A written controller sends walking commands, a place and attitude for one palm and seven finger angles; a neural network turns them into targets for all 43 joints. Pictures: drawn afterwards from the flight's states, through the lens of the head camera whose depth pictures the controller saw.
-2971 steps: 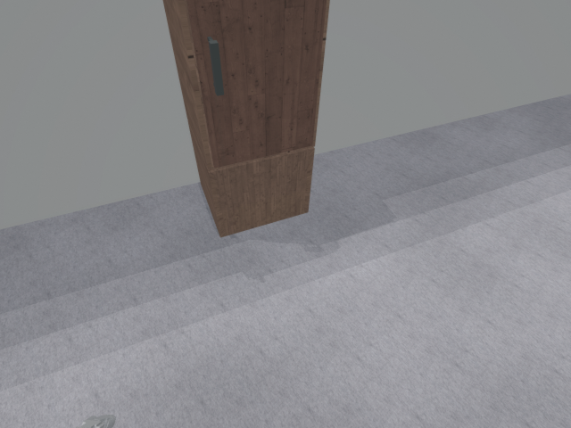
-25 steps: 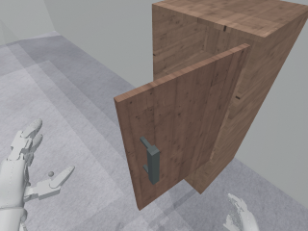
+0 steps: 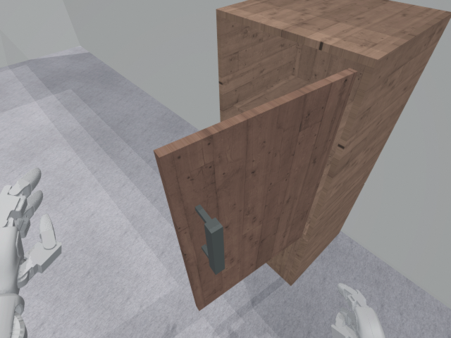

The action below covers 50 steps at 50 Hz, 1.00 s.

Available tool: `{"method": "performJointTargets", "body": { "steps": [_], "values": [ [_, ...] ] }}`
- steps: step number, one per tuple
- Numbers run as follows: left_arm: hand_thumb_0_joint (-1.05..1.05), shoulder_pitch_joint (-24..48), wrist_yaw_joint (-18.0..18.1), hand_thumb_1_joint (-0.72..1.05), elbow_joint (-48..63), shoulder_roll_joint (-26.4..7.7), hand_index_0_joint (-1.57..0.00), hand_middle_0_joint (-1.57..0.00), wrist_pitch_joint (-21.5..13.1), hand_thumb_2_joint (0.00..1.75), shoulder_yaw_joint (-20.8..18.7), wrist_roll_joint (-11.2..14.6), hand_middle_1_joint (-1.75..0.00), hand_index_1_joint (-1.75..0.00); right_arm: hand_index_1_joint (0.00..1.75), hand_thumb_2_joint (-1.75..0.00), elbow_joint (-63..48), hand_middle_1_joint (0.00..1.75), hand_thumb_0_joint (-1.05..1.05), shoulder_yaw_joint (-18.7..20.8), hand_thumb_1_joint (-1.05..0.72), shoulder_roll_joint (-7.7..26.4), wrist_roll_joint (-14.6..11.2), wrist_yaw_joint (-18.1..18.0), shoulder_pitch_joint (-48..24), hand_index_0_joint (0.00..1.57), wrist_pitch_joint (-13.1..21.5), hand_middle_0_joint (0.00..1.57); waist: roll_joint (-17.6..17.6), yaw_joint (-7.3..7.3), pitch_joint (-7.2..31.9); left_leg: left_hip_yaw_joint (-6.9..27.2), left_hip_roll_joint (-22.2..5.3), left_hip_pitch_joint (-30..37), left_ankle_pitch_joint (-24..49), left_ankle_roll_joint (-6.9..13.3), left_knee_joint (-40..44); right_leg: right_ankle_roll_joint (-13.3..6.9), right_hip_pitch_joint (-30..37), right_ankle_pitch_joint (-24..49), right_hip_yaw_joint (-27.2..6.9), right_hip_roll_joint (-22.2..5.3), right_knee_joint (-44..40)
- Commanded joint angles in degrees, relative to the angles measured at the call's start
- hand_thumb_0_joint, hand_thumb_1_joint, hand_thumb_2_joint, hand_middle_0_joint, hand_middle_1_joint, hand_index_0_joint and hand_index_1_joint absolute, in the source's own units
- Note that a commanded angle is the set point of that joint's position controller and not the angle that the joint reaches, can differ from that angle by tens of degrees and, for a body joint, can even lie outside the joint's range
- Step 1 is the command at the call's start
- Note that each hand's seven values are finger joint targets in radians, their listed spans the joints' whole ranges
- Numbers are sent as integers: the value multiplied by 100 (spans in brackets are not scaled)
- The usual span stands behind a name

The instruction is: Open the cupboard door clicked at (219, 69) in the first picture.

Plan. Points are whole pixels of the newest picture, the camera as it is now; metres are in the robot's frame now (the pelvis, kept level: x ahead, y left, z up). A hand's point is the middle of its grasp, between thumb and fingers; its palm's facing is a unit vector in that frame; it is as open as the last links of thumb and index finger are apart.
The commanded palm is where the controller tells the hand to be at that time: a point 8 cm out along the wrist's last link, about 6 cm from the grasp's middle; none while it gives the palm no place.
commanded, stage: draw the hand back to the body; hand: left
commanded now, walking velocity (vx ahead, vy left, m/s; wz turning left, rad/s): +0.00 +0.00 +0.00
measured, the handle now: (209, 240) +0.28 +0.07 +0.03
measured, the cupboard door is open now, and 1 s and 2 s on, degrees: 83 83 83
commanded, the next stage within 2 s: step back with the hand held close in 0.08 s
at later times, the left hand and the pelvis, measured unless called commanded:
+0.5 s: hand (58, 256) +0.17 +0.25 +0.14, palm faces +0.31 -0.81 -0.49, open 7.4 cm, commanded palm +0.11 +0.30 +0.17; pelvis -0.04 +0.01 +0.00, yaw -2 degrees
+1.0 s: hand out of the picture +0.03 +0.29 +0.16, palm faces +0.53 -0.71 -0.47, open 7.4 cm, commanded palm -0.03 +0.33 +0.17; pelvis -0.14 +0.02 -0.03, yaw +5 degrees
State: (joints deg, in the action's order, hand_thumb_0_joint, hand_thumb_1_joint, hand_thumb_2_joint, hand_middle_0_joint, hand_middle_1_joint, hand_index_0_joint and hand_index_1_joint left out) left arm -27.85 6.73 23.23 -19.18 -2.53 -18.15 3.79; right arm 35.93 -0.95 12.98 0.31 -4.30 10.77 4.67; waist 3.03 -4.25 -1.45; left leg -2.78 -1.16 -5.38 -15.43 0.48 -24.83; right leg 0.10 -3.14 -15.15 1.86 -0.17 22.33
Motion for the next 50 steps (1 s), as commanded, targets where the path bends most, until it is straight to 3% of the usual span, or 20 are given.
{"method": "performJointTargets", "body": {
  "steps": [1, 4, 9, 10, 11, 13, 16, 19, 20, 22, 26, 30, 36, 41, 44, 45, 47, 48, 49, 50],
  "values": [
    [0, 537, 111, 90, 1247, -1120, -20, -20, -442, 90, -781, -19, -30, -30, 30, -90, -902, 30, 0, 200, -90, 576, -18, -49, -747, 20, 355, 20, 101, 2, 502, 93, -19, 192, 1761, 74, 272, -100, -91, 1650, -64, -4, -291],
    [0, 637, 116, 90, 1214, -1098, -20, -20, -451, 90, -730, -39, -30, -30, 30, -90, -859, 30, 0, 209, -90, 594, -16, -51, -759, 20, 404, 20, 226, 22, 360, 82, -23, 211, 1631, 65, 289, -109, -171, 1527, -69, 1, -365],
    [0, 573, 92, 90, 945, -1062, -20, -20, -468, 90, -730, -15, -30, -30, 30, -90, -827, 30, 0, 227, -90, 596, -23, -54, -783, 20, 399, 20, -41, 11, 206, 71, -18, 168, 1346, 89, 339, -92, -241, 1280, -87, 13, -467],
    [0, 1128, 104, 90, 1417, -1189, -20, -20, -541, 90, -735, -15, -30, -30, 30, -90, -860, 30, 0, 218, -90, 592, -28, -59, -834, 20, 431, 20, -26, 45, 405, 81, 1, 246, 1308, 106, 335, -77, -204, 1284, -123, -10, -458],
    [0, 1480, 129, 90, 1444, -1882, -20, -20, -775, 90, -1483, -37, -30, -30, 30, -90, -1029, 30, 0, 199, -90, 669, -85, -59, -712, 20, 331, 20, -289, 293, -85, 144, -115, -117, 914, 180, 102, -81, -893, 1675, -712, -285, -765],
    [0, 519, 21, 90, 801, -1293, -20, -20, -743, 90, -989, -83, -30, -30, 30, -90, -961, 30, 0, 237, -90, 600, -50, -49, -735, 20, 153, 20, -708, 323, 42, 144, -81, -76, 949, 175, -128, -88, -938, 2152, -740, -489, -716],
    [0, 269, 12, 90, 1031, -1161, -20, -20, -803, 90, -841, -115, -30, -30, 30, -90, -1071, 30, 0, 283, -90, 661, -46, -45, -693, 20, 28, 20, -164, 339, 455, 99, -175, -101, 1437, 117, -57, -63, -741, 2443, -599, -509, -395],
    [0, -73, 68, 90, 1287, -1321, -20, -20, -828, 90, -1009, -123, -30, -30, 30, -90, -1164, 30, 0, 345, -90, 692, -52, -69, -697, 20, -65, 20, 100, 306, 881, 123, -306, -49, 2046, 120, 2, -18, -551, 2658, -481, -432, -81],
    [0, -185, 88, 90, 1408, -1347, -20, -20, -832, 90, -1060, -110, -30, -30, 30, -90, -1237, 30, 0, 342, -90, 648, -65, -69, -653, 20, -90, 20, -57, 304, 1054, 142, -350, -71, 2181, 115, 7, -1, -460, 2709, -457, -394, 34],
    [0, -306, 124, 90, 1535, -1490, -20, -20, -838, 90, -1232, -109, -30, -30, 30, -90, -1327, 30, 0, 369, -90, 634, -80, -75, -656, 20, -148, 20, -317, 307, 1178, 154, -373, -180, 2296, 112, -53, 10, -416, 2861, -477, -370, 154],
    [0, -450, 196, 90, 1834, -1624, -20, -20, -910, 90, -1417, -109, -30, -30, 30, -90, -1430, 30, 0, 395, -90, 619, -92, -108, -642, 20, -169, 20, -59, 298, 1169, 264, -449, -552, 2093, 130, 36, 12, -409, 2585, -498, -307, 406],
    [0, -561, 238, 90, 1788, -1532, -20, -20, -975, 90, -1420, -122, -30, -30, 30, -90, -1439, 30, 0, 400, -90, 640, -90, -114, -589, 20, -104, 20, 246, 313, 885, 417, -545, -1253, 1171, 201, 278, 34, -390, 1855, -513, -210, 581],
    [0, -333, 293, 90, 1700, -1345, -20, -20, -1156, 90, -1380, -286, -30, -30, 30, -90, -1432, 30, 0, 417, -90, 777, -83, -109, -476, 20, 120, 20, 547, 370, 293, 832, -815, -3135, -1962, 483, 927, 87, 52, 359, -459, 9, 1116],
    [0, 83, 313, 90, 1675, -1340, -20, -20, -1289, 90, -1443, -446, -30, -30, 30, -90, -1372, 30, 0, 459, -90, 802, -65, -123, -397, 20, 311, 20, 677, 345, 228, 1167, -1105, -4103, -2998, 638, 1193, 103, 517, -117, -277, 242, 1916],
    [0, 34, 314, 90, 1890, -1525, -20, -20, -1351, 90, -1559, -397, -30, -30, 30, -90, -1342, 30, 0, 487, -90, 727, -66, -95, -352, 20, 399, 20, 159, 372, 355, 734, -618, -3219, -2494, 434, 317, -114, -473, -495, -827, -1, 1094],
    [0, -29, 317, 90, 1969, -1486, -20, -20, -1375, 90, -1497, -358, -30, -30, 30, -90, -1312, 30, 0, 463, -90, 634, -52, -81, -305, 20, 416, 20, -247, 418, 297, 537, -326, -2744, -2255, 307, -236, -253, -1174, -909, -1296, -260, 469],
    [0, -97, 359, 90, 2024, -1552, -20, -20, -1394, 90, -1465, -293, -30, -30, 30, -90, -975, 30, 0, 439, -90, 521, -14, -16, -161, 20, 387, 20, -1073, 497, 358, 176, 164, -1146, -1326, -24, -2322, -768, -3152, -1890, -2592, -1234, -794],
    [0, -4, 384, 90, 1978, -1510, -20, -20, -1366, 90, -1371, -284, -30, -30, 30, -90, -827, 30, 0, 407, -90, 448, 20, 38, -139, 20, 338, 20, -1423, 502, 424, 180, 196, -693, -1143, -72, -3128, -915, -3632, -1986, -2706, -1577, -1056],
    [0, 93, 417, 90, 1980, -1516, -20, -20, -1359, 90, -1382, -284, -30, -30, 30, -90, -746, 30, 0, 396, -90, 443, 50, 52, -151, 20, 306, 20, -1514, 517, 471, 258, 143, -629, -1083, -72, -3285, -983, -3592, -1440, -2569, -1630, -976],
    [0, 156, 410, 90, 1942, -1486, -20, -20, -1310, 90, -1323, -297, -30, -30, 30, -90, -777, 30, 0, 381, -90, 432, 30, 61, -157, 20, 274, 20, -1674, 543, 555, 313, 44, -601, -1019, -32, -2997, -840, -3388, -892, -2167, -1529, -715]
  ]
}}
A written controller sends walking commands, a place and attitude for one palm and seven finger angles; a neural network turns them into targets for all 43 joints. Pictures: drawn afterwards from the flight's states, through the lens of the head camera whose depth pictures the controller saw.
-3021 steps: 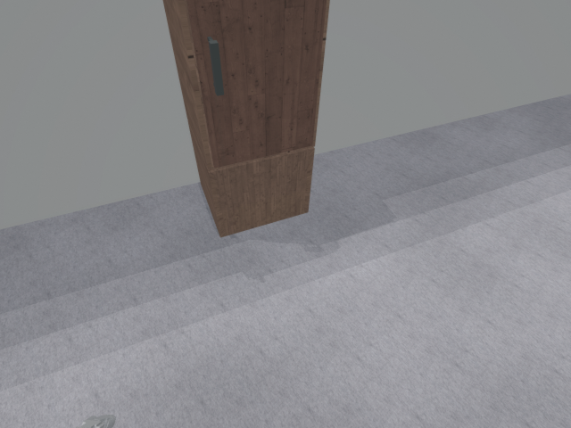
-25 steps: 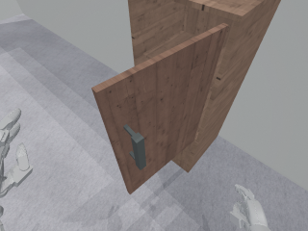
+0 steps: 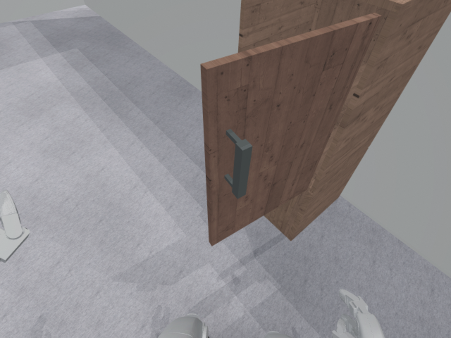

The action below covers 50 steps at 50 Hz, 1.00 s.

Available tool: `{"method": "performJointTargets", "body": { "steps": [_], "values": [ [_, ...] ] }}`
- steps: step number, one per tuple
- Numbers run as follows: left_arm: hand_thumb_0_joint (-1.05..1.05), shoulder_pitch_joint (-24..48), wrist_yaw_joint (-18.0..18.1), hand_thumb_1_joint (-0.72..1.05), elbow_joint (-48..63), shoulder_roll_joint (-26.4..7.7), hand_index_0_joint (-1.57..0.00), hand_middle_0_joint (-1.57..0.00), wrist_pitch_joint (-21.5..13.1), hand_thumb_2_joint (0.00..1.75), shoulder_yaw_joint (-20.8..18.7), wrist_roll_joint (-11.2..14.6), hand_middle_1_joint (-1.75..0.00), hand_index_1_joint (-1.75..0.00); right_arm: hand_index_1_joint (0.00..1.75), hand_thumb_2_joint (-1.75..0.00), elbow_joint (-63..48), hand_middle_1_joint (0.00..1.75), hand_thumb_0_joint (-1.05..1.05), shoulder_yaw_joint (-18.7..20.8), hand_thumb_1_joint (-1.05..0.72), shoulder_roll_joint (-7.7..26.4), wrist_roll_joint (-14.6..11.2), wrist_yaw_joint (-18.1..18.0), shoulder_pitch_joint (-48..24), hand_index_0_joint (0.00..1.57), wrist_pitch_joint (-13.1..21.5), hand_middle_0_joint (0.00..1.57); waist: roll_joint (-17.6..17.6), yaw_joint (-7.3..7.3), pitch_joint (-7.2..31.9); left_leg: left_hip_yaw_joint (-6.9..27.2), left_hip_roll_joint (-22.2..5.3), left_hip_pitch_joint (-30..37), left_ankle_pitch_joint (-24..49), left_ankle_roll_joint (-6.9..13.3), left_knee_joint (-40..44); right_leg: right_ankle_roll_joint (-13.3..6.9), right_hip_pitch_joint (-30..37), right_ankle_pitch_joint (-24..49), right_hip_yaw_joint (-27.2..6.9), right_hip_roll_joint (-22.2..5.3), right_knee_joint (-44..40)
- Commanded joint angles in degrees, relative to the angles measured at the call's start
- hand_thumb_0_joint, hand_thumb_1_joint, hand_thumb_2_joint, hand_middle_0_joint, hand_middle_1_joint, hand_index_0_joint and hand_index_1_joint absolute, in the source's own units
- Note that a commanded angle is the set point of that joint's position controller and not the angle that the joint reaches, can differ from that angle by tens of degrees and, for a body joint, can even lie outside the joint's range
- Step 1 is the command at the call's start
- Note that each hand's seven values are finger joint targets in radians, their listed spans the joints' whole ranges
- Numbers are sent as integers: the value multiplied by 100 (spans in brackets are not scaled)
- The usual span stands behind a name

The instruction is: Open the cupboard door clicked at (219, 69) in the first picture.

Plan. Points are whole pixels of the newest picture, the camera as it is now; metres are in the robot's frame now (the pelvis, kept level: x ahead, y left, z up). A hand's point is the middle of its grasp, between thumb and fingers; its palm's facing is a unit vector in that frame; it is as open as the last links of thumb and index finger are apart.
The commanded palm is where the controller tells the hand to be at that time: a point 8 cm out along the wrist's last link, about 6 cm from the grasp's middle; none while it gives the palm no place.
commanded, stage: step back with the hand held close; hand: left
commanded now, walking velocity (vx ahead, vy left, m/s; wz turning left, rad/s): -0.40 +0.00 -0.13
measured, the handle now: (235, 164) +0.43 +0.02 +0.06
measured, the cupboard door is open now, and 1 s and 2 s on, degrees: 83 83 83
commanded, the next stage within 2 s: stop stepping back and stand still in 0.10 s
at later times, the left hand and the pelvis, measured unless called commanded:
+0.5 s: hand (11, 314) +0.11 +0.21 +0.20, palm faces +0.29 -0.81 -0.50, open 7.4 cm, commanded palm +0.05 +0.27 +0.20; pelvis -0.12 -0.01 +0.01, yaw -7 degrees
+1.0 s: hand out of the picture +0.04 +0.21 +0.20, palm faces +0.35 -0.79 -0.51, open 7.4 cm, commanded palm +0.01 +0.25 +0.20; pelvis -0.18 -0.03 +0.02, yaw -9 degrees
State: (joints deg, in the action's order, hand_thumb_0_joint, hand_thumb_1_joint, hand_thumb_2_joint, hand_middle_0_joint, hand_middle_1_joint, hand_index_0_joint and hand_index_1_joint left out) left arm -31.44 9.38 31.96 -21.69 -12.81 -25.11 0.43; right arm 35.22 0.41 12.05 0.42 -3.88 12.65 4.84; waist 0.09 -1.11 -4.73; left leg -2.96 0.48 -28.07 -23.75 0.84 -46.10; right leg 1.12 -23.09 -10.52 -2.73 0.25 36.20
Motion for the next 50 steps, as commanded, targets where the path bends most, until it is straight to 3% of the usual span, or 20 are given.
{"method": "performJointTargets", "body": {
  "steps": [1, 3, 4, 5, 7, 10, 18, 20, 22, 23, 27, 31, 33, 35, 37, 40, 41, 43, 47, 50],
  "values": [
    [0, 706, 147, 90, 1042, -1279, -20, -20, -252, 90, -672, 40, -30, -30, 30, -90, -807, 30, 0, 224, -90, 541, 16, -8, -381, 20, 238, 20, -1257, 244, 722, 262, -139, 1672, -93, -62, -50, -696, -1265, -1025, -1270, -1263, -1865],
    [0, 1035, 118, 90, 1117, -1276, -20, -20, -307, 90, -637, 121, -30, -30, 30, -90, -835, 30, 0, 202, -90, 724, -39, -116, -573, 20, 306, 20, 154, 248, 332, 650, -422, 1217, -203, 67, 2219, -228, -916, -1048, -659, -488, -608],
    [0, 1190, 168, 90, 1281, -1355, -20, -20, -422, 90, -744, 51, -30, -30, 30, -90, -891, 30, 0, 270, -90, 968, -16, -188, -776, 20, 384, 20, 1839, 193, 144, 1960, -1556, 0, -885, 503, 3250, 0, -322, -1341, -174, 84, 953],
    [0, 1163, 246, 90, 1182, -1236, -20, -20, -452, 90, -814, -23, -30, -30, 30, -90, -818, 30, 0, 235, -90, 715, 86, -196, -555, 20, 514, 20, 2236, 208, 444, 2688, -2368, -534, -688, 972, 3744, 68, 79, -1760, -2, 390, 2799],
    [0, 803, 223, 90, 747, -1243, -20, -20, -471, 90, -913, 21, -30, -30, 30, -90, -655, 30, 0, 367, -90, 629, 37, -77, -474, 20, 613, 20, 1021, 176, 936, 2219, -2378, -374, -623, 966, 3505, 8, 246, -1701, -343, 296, 3832],
    [0, 597, 148, 90, 1152, -1013, -20, -20, -341, 90, -655, 157, -30, -30, 30, -90, -703, 30, 0, 459, -90, 680, -10, 37, -625, 20, 665, 20, 557, 134, 1033, 1577, -1988, 649, 649, 907, 3000, 84, -285, -1638, -82, 236, 3478],
    [0, 210, 176, 90, 1502, -1160, -20, -20, -51, 90, -562, 241, -30, -30, 30, -90, -779, 30, 0, 185, -90, 577, 24, 56, -512, 20, 684, 20, 1725, 117, 1245, 641, -965, 1339, -958, -122, 3854, -244, 1651, -2171, 1185, 583, -1100],
    [0, -182, 108, 90, 1426, -1399, -20, -20, -59, 90, -787, 298, -30, -30, 30, -90, -799, 30, 0, 116, -90, 429, 0, 60, -434, 20, 548, 20, 1088, 123, 1360, 4, -428, 1655, 320, -207, 2628, -468, 1627, -1049, 702, 53, -2284],
    [0, -165, 84, 90, 1442, -1826, -20, -20, -141, 90, -1130, 342, -30, -30, 30, -90, -736, 30, 0, 59, -90, 415, 61, 55, -484, 20, 363, 20, -489, 98, 1262, -39, -251, 1516, 1044, -129, 648, -789, 793, 471, -765, -1262, -2517],
    [0, -20, 121, 90, 1454, -2002, -20, -20, -202, 90, -1307, 362, -30, -30, 30, -90, -760, 30, 0, 27, -90, 434, 43, 44, -547, 20, 351, 20, -651, 36, 1305, -2, -283, 760, 783, -115, 108, -908, 1197, 1814, -899, -1655, -2219],
    [0, -62, 47, 90, 290, -1388, -20, -20, -83, 90, -921, 328, -30, -30, 30, -90, -761, 30, 0, 95, -90, 587, -148, -8, -589, 20, 338, 20, -1221, 80, 1020, -185, -86, -168, 828, 25, 550, -327, 2525, 4838, -352, -1254, -1149],
    [0, 678, -23, 90, -150, -1154, -20, -20, -95, 90, -363, 265, -30, -30, 30, -90, -516, 30, 0, 144, -90, 781, -109, -81, -442, 20, 345, 20, 86, 310, 987, -108, -11, 2088, 2610, 412, 1700, 204, 1012, 3858, 143, -805, 71],
    [0, 1064, -32, 90, -9, -1117, -20, -20, -175, 90, -197, 256, -30, -30, 30, -90, -562, 30, 0, 217, -90, 958, -162, -37, -305, 20, 352, 20, 709, 290, 1204, 1339, -1076, 2698, 3693, 1094, 1836, 487, 69, 521, 240, -188, 1368],
    [0, 895, 13, 90, 66, -1208, -20, -20, -149, 90, -242, 145, -30, -30, 30, -90, -539, 30, 0, 228, -90, 800, -60, -11, -417, 20, 471, 20, 860, 140, 665, 2417, -1720, 1843, 2120, 1369, 2748, 164, -183, -2359, 10, -80, 1601],
    [0, 822, 43, 90, 583, -1426, -20, -20, -109, 90, -500, 104, -30, -30, 30, -90, -579, 30, 0, 187, -90, 758, -11, 2, -677, 20, 550, 20, 818, 111, 192, 1853, -1426, 28, -426, 953, 3625, -93, 1195, -2125, 351, -130, 958],
    [0, 125, 92, 90, 918, -1650, -20, -20, -196, 90, -918, 61, -30, -30, 30, -90, -845, 30, 0, 211, -90, 694, -50, -26, -704, 20, 485, 20, 1047, -15, 316, 719, -703, -1328, -1457, 362, 3078, -240, 2664, -1317, 575, -112, -309],
    [0, -15, 85, 90, 925, -1645, -20, -20, -240, 90, -957, 41, -30, -30, 30, -90, -944, 30, 0, 229, -90, 622, -50, -12, -707, 20, 438, 20, 474, -1, 278, 261, -259, -1219, -1151, 157, 1915, -440, 2187, -1893, -149, -534, -1067],
    [0, 162, 77, 90, 915, -1586, -20, -20, -267, 90, -922, 102, -30, -30, 30, -90, -736, 30, 0, 280, -90, 603, -19, 30, -695, 20, 336, 20, -997, 51, -82, 372, 193, -218, -229, -186, -1648, -1079, -617, -4056, -3215, -2212, -3368],
    [0, 356, 27, 90, -10, -1258, -20, -20, -400, 90, -789, 115, -30, -30, 30, -90, -527, 30, 0, 173, -90, 515, -17, -41, -336, 20, 417, 20, -371, 292, 359, 376, -296, 29, 717, -214, -1025, -805, 381, -1128, -1078, -1383, -2386],
    [0, 672, 80, 90, -510, -977, -20, -20, -355, 90, -412, 49, -30, -30, 30, -90, -486, 30, 0, 172, -90, 524, -48, -183, -466, 20, 584, 20, -547, 112, 449, 34, -157, 693, 397, -46, 580, -660, 879, -156, -712, -1151, -2089]
  ]
}}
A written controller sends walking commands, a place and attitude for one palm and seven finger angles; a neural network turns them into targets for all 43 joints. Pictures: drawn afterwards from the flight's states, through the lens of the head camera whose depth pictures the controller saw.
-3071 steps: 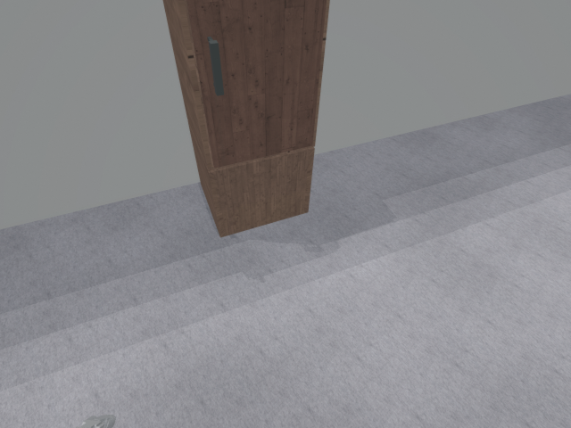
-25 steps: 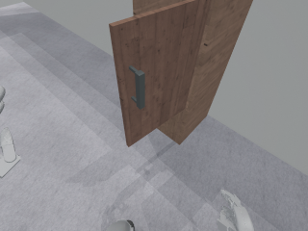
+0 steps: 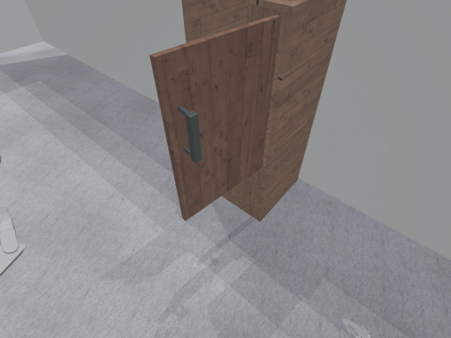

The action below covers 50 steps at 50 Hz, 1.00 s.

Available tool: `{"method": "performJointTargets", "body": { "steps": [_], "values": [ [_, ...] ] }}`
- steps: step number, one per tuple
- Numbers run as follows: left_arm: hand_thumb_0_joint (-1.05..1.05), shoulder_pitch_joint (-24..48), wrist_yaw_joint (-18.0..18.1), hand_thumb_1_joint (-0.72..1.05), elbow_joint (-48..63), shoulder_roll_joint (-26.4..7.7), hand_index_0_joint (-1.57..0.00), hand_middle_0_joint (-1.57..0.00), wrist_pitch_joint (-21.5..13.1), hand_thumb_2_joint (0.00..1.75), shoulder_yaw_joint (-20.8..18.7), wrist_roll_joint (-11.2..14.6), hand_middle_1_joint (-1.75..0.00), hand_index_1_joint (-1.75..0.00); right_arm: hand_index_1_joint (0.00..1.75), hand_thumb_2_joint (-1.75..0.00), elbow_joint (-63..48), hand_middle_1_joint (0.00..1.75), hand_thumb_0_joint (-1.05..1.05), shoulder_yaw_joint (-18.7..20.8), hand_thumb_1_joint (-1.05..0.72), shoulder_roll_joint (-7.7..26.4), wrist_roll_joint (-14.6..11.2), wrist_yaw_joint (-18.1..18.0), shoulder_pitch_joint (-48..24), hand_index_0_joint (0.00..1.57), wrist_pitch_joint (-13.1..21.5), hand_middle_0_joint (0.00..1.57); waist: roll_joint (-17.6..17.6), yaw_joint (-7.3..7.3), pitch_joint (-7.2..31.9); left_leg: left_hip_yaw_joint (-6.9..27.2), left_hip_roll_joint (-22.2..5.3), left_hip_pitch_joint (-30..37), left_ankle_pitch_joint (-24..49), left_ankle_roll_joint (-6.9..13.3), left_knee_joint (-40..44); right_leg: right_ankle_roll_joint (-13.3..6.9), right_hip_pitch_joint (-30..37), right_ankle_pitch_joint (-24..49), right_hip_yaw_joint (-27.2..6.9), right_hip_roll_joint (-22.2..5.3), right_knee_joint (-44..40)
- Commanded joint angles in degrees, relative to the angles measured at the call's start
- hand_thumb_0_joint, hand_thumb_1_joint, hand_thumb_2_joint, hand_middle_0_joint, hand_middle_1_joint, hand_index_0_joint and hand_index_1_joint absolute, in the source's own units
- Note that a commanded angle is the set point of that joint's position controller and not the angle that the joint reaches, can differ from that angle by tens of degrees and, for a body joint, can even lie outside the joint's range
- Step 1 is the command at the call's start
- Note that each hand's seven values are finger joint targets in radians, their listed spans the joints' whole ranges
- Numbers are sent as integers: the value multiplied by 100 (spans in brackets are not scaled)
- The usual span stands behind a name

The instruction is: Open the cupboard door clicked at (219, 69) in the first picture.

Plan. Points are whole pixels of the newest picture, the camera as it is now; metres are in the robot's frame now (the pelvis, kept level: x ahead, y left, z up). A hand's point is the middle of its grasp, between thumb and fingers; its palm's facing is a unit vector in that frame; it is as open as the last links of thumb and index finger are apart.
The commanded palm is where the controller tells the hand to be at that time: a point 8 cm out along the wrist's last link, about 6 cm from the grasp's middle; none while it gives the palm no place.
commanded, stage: stop stepping back and stand still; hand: left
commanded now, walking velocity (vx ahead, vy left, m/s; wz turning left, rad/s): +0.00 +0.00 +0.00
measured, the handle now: (189, 134) +0.59 +0.14 +0.04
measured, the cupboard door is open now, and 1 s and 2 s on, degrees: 83 83 83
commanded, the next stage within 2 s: let the arm hang, fingers relaxed in 0.74 s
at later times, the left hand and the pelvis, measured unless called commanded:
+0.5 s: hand out of the picture +0.15 +0.32 +0.16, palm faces +0.46 -0.76 -0.46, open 7.4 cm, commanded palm +0.10 +0.34 +0.17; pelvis -0.04 +0.04 +0.00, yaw +0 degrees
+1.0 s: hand (56, 336) +0.14 +0.30 -0.06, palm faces +0.09 -0.89 -0.45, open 7.4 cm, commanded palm none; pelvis -0.05 +0.05 -0.01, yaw +1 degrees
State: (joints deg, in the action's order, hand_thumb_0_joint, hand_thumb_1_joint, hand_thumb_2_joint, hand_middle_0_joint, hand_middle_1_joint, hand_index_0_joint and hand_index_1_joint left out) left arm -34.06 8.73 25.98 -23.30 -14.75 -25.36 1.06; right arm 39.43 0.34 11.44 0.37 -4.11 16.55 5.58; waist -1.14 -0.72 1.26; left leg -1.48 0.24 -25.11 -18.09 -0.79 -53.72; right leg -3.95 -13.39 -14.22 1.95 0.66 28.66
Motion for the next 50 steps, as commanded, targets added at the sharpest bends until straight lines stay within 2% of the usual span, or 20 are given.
{"method": "performJointTargets", "body": {
  "steps": [1, 3, 5, 7, 8, 9, 11, 15, 20, 23, 28, 29, 32, 41, 42, 43, 44, 46, 48, 50],
  "values": [
    [0, 911, 166, 90, 47, -739, -20, -20, -127, 90, -300, -30, -30, -30, 30, -90, -893, 30, 0, 166, -90, 582, -20, -173, -822, 20, 556, 20, -510, 30, -37, -200, -50, 593, -188, 168, 1782, -123, 93, 325, -1179, -1151, -1301],
    [0, 907, 173, 90, 271, -683, -20, -20, -66, 90, -198, -16, -30, -30, 30, -90, -899, 30, 0, 189, -90, 655, 3, -139, -693, 20, 601, 20, -650, 42, 235, -241, 17, 1139, 246, 229, 2731, 120, 390, 599, -1089, -1006, -1157],
    [0, 878, 164, 90, 769, -738, -20, -20, -54, 90, -169, -4, -30, -30, 30, -90, -986, 30, 0, 243, -90, 765, -8, -116, -751, 20, 621, 20, -362, 10, 464, 111, -363, 1566, 965, 328, 3266, 365, 592, 1098, -919, -741, -735],
    [0, 936, 175, 90, 1318, -981, -20, -20, -91, 90, -347, -32, -30, -30, 30, -90, -1119, 30, 0, 283, -90, 864, -33, -81, -826, 20, 581, 20, -11, -20, 688, 439, -782, 1909, 2198, 417, 3036, 544, 543, 1622, -737, -472, -462],
    [0, 920, 154, 90, 1568, -1054, -20, -20, -99, 90, -370, -20, -30, -30, 30, -90, -1173, 30, 0, 307, -90, 894, -63, -59, -843, 20, 558, 20, 29, -14, 811, 422, -815, 1897, 2361, 360, 2983, 526, 678, 1746, -733, -461, -370],
    [0, 692, 176, 90, 1614, -1362, -20, -20, -82, 90, -728, -33, -30, -30, 30, -90, -1135, 30, 0, 247, -90, 770, -13, -78, -881, 20, 563, 20, 649, 8, 787, 244, -685, 1811, 2465, 327, 3013, 414, 627, 2010, -652, -429, -233],
    [0, 580, 168, 90, 1790, -1203, -20, -20, -102, 90, -647, -16, -30, -30, 30, -90, -1256, 30, 0, 152, -90, 668, -43, -33, -943, 20, 545, 20, 969, -1, 570, 262, -630, 1251, 2175, 249, 3204, 398, 918, 1714, -416, -308, -142],
    [0, 370, 156, 90, 1373, -1026, -20, -20, -81, 90, -641, 55, -30, -30, 30, -90, -1278, 30, 0, 158, -90, 661, -42, -10, -904, 20, 514, 20, 628, 31, 123, 224, -512, 673, 652, 201, 3353, 377, 797, 895, -589, -321, -546],
    [0, 401, 96, 90, 787, -806, -20, -20, -36, 90, -464, 75, -30, -30, 30, -90, -1246, 30, 0, 156, -90, 697, -45, -4, -851, 20, 454, 20, 450, 89, -162, 282, -492, 492, -226, 195, 3521, 393, 439, 108, -678, -259, -898],
    [0, 640, 66, 90, 671, -721, -20, -20, 9, 90, -306, 47, -30, -30, 30, -90, -1239, 30, 0, 169, -90, 750, -63, -11, -832, 20, 440, 20, 231, 92, -119, 330, -478, 497, -327, 211, 3597, 431, 438, -48, -633, -213, -973],
    [0, 1111, 92, 90, 1200, -809, -20, -20, 2, 90, -212, -54, -30, -30, 30, -90, -1250, 30, 0, 147, -90, 763, -42, -62, -871, 20, 523, 20, 683, 53, 58, 401, -542, 427, -482, 261, 3905, 484, 766, 178, -383, -120, -682],
    [0, 1203, 110, 90, 1347, -985, -20, -20, -21, 90, -345, -77, -30, -30, 30, -90, -1240, 30, 0, 143, -90, 750, -21, -84, -900, 20, 558, 20, 698, 33, 96, 450, -557, 359, -477, 270, 3959, 490, 883, 273, -328, -113, -600],
    [0, 1049, 153, 90, 1506, -966, -20, -20, -58, 90, -389, -102, -30, -30, 30, -90, -1251, 30, 0, 136, -90, 727, -11, -81, -851, 20, 609, 20, 905, 0, 176, 461, -578, 212, -473, 289, 3998, 492, 1148, 496, -268, -98, -405],
    [0, 341, 117, 90, 674, -789, -20, -20, -92, 90, -462, 26, -30, -30, 30, -90, -1129, 30, 0, 175, -90, 704, -29, -31, -789, 20, 541, 20, 236, 54, 0, 307, -401, 436, 73, 143, 3544, 408, 699, 527, -503, -280, -882],
    [0, 946, -729, 90, -3518, 9, -20, -20, 871, 90, 1908, -360, -30, -30, 30, -90, 377, 30, 0, 446, -90, 1693, -53, 478, -1107, 20, 612, 20, 264, 363, -403, 514, -502, 265, 1290, 215, 2464, 208, -217, 1391, -240, -789, -142],
    [0, 999, -846, 90, -3626, 106, -20, -20, 1279, 90, 1770, -277, -30, -30, 30, -90, 356, 30, 0, 441, -90, 1369, -73, 485, -582, 20, 242, 20, 317, 302, 69, 404, -564, 830, 1728, 146, 2579, 151, -404, 1144, -447, -738, -174],
    [0, 1043, -869, 90, -3543, 165, -20, -20, 1379, 90, 1812, -260, -30, -30, 30, -90, 249, 30, 0, 449, -90, 1365, -51, 460, -511, 20, 161, 20, 353, 281, 26, 435, -684, 875, 2010, 205, 2639, 193, -503, 812, -292, -571, -48],
    [0, 1415, -865, 90, -3952, 178, -20, -20, 1399, 90, 1857, -287, -30, -30, 30, -90, 285, 30, 0, 369, -90, 1434, 35, 435, -685, 20, -23, 20, 299, 192, 80, 997, -951, 183, 1433, 517, 3088, 175, -238, 29, -156, -344, 544],
    [0, 1622, -865, 90, -4584, 15, -20, -20, 1390, 90, 1900, -326, -30, -30, 30, -90, 352, 30, 0, 331, -90, 1534, 94, 422, -867, 20, -131, 20, -458, 78, 182, 1095, -961, 121, 1400, 606, 3106, 151, 143, 158, -246, -360, 502],
    [0, 1827, -850, 90, -5259, -92, -20, -20, 1399, 90, 1959, -349, -30, -30, 30, -90, 484, 30, 0, 302, -90, 1421, 100, 430, -821, 20, -254, 20, -909, 59, 294, 810, -636, 362, 1143, 479, 2819, 68, 194, 508, -497, -636, 73]
  ]
}}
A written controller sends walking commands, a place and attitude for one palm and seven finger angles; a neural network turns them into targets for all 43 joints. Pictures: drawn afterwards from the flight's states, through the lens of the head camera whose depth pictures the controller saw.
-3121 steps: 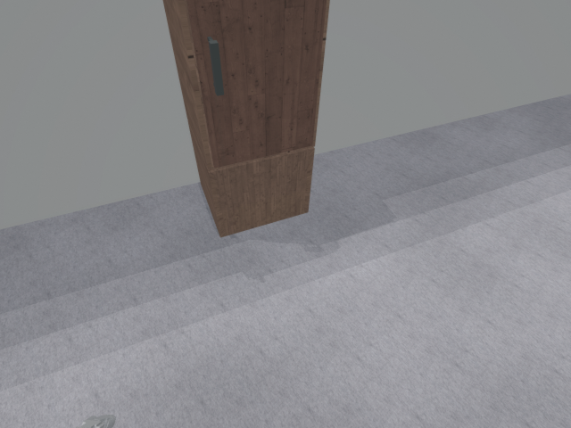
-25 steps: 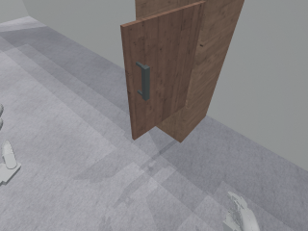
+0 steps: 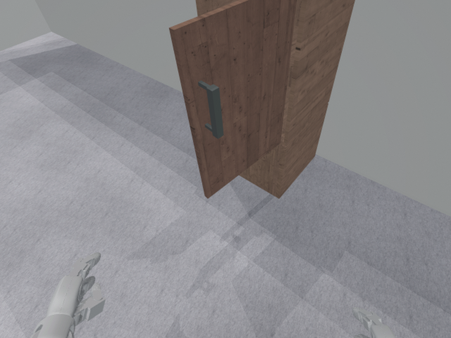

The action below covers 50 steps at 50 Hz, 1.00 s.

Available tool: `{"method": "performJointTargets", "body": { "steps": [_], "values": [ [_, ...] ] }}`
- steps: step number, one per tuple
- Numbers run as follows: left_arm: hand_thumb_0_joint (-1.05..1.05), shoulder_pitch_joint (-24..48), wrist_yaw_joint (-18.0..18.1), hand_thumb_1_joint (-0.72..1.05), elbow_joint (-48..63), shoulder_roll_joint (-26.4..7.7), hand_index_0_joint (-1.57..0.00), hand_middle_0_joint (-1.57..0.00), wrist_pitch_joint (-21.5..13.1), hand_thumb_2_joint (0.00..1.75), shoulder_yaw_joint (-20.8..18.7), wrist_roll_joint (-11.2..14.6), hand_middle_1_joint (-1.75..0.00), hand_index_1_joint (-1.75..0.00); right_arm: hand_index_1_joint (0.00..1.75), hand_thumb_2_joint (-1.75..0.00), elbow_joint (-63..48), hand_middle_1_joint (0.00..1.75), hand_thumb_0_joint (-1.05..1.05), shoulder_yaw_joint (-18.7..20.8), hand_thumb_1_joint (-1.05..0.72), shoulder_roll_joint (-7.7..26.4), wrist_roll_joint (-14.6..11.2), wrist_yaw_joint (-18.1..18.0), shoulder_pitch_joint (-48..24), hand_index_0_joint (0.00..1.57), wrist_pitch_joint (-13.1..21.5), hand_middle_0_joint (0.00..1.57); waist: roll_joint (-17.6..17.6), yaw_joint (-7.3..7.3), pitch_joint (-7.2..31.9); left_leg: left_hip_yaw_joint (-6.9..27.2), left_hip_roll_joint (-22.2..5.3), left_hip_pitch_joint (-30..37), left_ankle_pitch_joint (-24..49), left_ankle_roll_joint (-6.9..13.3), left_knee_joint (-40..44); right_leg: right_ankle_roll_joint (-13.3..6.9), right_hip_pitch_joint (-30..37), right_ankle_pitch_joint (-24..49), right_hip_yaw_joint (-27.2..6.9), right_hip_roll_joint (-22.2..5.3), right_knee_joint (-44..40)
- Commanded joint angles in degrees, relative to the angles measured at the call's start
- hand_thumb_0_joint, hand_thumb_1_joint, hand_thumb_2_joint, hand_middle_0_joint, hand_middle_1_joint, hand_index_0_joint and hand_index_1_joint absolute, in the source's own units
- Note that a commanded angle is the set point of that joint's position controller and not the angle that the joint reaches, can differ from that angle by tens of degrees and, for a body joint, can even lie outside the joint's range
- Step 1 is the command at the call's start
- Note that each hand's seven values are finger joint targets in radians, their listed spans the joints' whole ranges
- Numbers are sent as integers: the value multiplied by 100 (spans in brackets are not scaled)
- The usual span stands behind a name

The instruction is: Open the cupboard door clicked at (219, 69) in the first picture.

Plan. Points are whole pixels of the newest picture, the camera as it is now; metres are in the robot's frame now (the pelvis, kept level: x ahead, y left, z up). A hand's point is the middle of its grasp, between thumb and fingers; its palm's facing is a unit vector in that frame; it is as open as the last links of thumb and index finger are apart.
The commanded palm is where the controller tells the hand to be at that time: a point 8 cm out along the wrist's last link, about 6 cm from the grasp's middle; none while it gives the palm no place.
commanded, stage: let the arm hang, fingers relaxed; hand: left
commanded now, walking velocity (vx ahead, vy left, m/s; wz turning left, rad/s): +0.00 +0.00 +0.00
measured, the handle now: (210, 110) +0.64 +0.07 +0.05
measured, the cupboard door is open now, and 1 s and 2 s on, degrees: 83 83 83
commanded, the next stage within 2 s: look to check the result in 0.94 s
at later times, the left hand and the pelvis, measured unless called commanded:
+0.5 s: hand out of the picture +0.01 +0.21 -0.15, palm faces +0.04 -0.95 -0.31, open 7.3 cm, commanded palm none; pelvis +0.01 -0.02 +0.01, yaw +1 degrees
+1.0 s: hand out of the picture +0.11 +0.20 -0.14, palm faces +0.01 -0.96 -0.29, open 7.4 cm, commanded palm none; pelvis +0.04 -0.02 +0.02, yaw +1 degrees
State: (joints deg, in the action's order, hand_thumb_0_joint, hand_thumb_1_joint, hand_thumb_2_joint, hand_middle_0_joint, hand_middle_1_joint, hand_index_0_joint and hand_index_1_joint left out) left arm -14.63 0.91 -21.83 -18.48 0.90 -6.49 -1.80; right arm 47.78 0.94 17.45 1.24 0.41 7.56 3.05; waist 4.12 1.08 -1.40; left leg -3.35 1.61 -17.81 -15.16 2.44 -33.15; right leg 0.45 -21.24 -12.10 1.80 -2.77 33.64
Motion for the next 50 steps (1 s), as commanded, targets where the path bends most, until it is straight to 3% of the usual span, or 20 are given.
{"method": "performJointTargets", "body": {
  "steps": [1, 3, 5, 8, 9, 10, 12, 15, 18, 23, 27, 30, 39, 44, 50],
  "values": [
    [0, 4, -57, 90, -824, -584, -20, -20, -149, 90, 130, -53, -30, -30, 30, -90, -243, 30, 0, 208, -90, 694, 11, -23, 146, 20, -65, 20, -1572, -72, 600, 795, -550, -162, 604, 76, 565, -451, 864, 340, -691, -486, -673],
    [0, 259, -29, 90, -1396, -546, -20, -20, -105, 90, 273, -1, -30, -30, 30, -90, -29, 30, 0, 133, -90, 469, 19, -28, 306, 20, -195, 20, -1261, 43, 576, 556, -317, 300, 249, -24, 404, -576, 474, -110, -919, -695, -1056],
    [0, 378, 1, 90, -1872, -481, -20, -20, -92, 90, 355, 32, -30, -30, 30, -90, 180, 30, 0, 82, -90, 308, 25, -39, 381, 20, -277, 20, -560, 66, 497, 547, -329, 456, 194, -60, 473, -564, 349, -547, -907, -652, -1197],
    [0, 217, 12, 90, -2537, -338, -20, -20, -88, 90, 410, 63, -30, -30, 30, -90, 436, 30, 0, 39, -90, 202, 37, -68, 378, 20, -325, 20, 379, -28, 216, 780, -509, 68, -333, -43, 1042, -411, 546, -966, -701, -393, -1196],
    [0, 115, 27, 90, -2706, -323, -20, -20, -98, 90, 352, 46, -30, -30, 30, -90, 461, 30, 0, 75, -90, 261, 42, -86, 387, 20, -344, 20, 338, -81, 186, 843, -560, -18, -541, -29, 1124, -391, 658, -997, -638, -331, -1251],
    [0, 95, 26, 90, -2853, -278, -20, -20, -109, 90, 307, 47, -30, -30, 30, -90, 543, 30, 0, 110, -90, 262, 58, -99, 428, 20, -350, 20, 548, -90, 185, 846, -576, -140, -706, -18, 1201, -401, 801, -964, -619, -328, -1286],
    [0, 79, 15, 90, -3121, -346, -20, -20, -132, 90, 334, 71, -30, -30, 30, -90, 689, 30, 0, 114, -90, 269, 39, -106, 548, 20, -361, 20, 566, -100, 170, 842, -564, -202, -789, -28, 1266, -411, 943, -939, -634, -344, -1360],
    [0, 196, 11, 90, -3410, -387, -20, -20, -167, 90, 330, 82, -30, -30, 30, -90, 874, 30, 0, 163, -90, 288, 17, -126, 775, 20, -369, 20, -55, -57, 26, 796, -557, -63, -627, -31, 1174, -459, 830, -1116, -677, -420, -1613],
    [0, 267, 11, 90, -3634, -379, -20, -20, -178, 90, 330, 96, -30, -30, 30, -90, 1061, 30, 0, 177, -90, 304, 14, -144, 976, 20, -354, 20, -429, -22, -50, 798, -574, 115, -490, -10, 1205, -463, 710, -1198, -655, -430, -1713],
    [0, 340, 21, 90, -3853, -424, -20, -20, -172, 90, 316, 99, -30, -30, 30, -90, 1252, 30, 0, 170, -90, 354, 16, -154, 998, 20, -320, 20, -611, -50, -200, 839, -643, 118, -415, 10, 1409, -424, 773, -1103, -579, -396, -1696],
    [0, 398, 23, 90, -3945, -480, -20, -20, -169, 90, 300, 94, -30, -30, 30, -90, 1329, 30, 0, 166, -90, 382, 27, -146, 873, 20, -297, 20, -517, -92, -269, 882, -668, 60, -474, 15, 1568, -401, 847, -1023, -540, -377, -1654],
    [0, 472, 25, 90, -3985, -531, -20, -20, -205, 90, 307, 98, -30, -30, 30, -90, 1352, 30, 0, 162, -90, 434, 13, -141, 752, 20, -258, 20, -576, -99, -83, 832, -685, 263, -27, 9, 1542, -394, 1006, -632, -520, -407, -1612],
    [0, 723, 26, 90, -3998, -639, -20, -20, -265, 90, 324, 106, -30, -30, 30, -90, 1418, 30, 0, 127, -90, 606, -7, -148, 339, 20, -201, 20, -249, -117, 55, 821, -776, 569, 711, -61, 1689, -353, 1321, 282, -443, -423, -1564],
    [0, 838, 18, 90, -4010, -697, -20, -20, -282, 90, 337, 106, -30, -30, 30, -90, 1410, 30, 0, 117, -90, 713, -11, -146, 157, 20, -194, 20, -301, -105, 120, 793, -793, 724, 775, -91, 1757, -332, 1399, 377, -455, -431, -1650],
    [0, 921, 22, 90, -4014, -746, -20, -20, -313, 90, 339, 112, -30, -30, 30, -90, 1411, 30, 0, 118, -90, 806, -9, -160, 1, 20, -176, 20, -294, -75, 306, 749, -821, 992, 1258, -117, 1733, -330, 1560, 1063, -424, -485, -1621]
  ]
}}
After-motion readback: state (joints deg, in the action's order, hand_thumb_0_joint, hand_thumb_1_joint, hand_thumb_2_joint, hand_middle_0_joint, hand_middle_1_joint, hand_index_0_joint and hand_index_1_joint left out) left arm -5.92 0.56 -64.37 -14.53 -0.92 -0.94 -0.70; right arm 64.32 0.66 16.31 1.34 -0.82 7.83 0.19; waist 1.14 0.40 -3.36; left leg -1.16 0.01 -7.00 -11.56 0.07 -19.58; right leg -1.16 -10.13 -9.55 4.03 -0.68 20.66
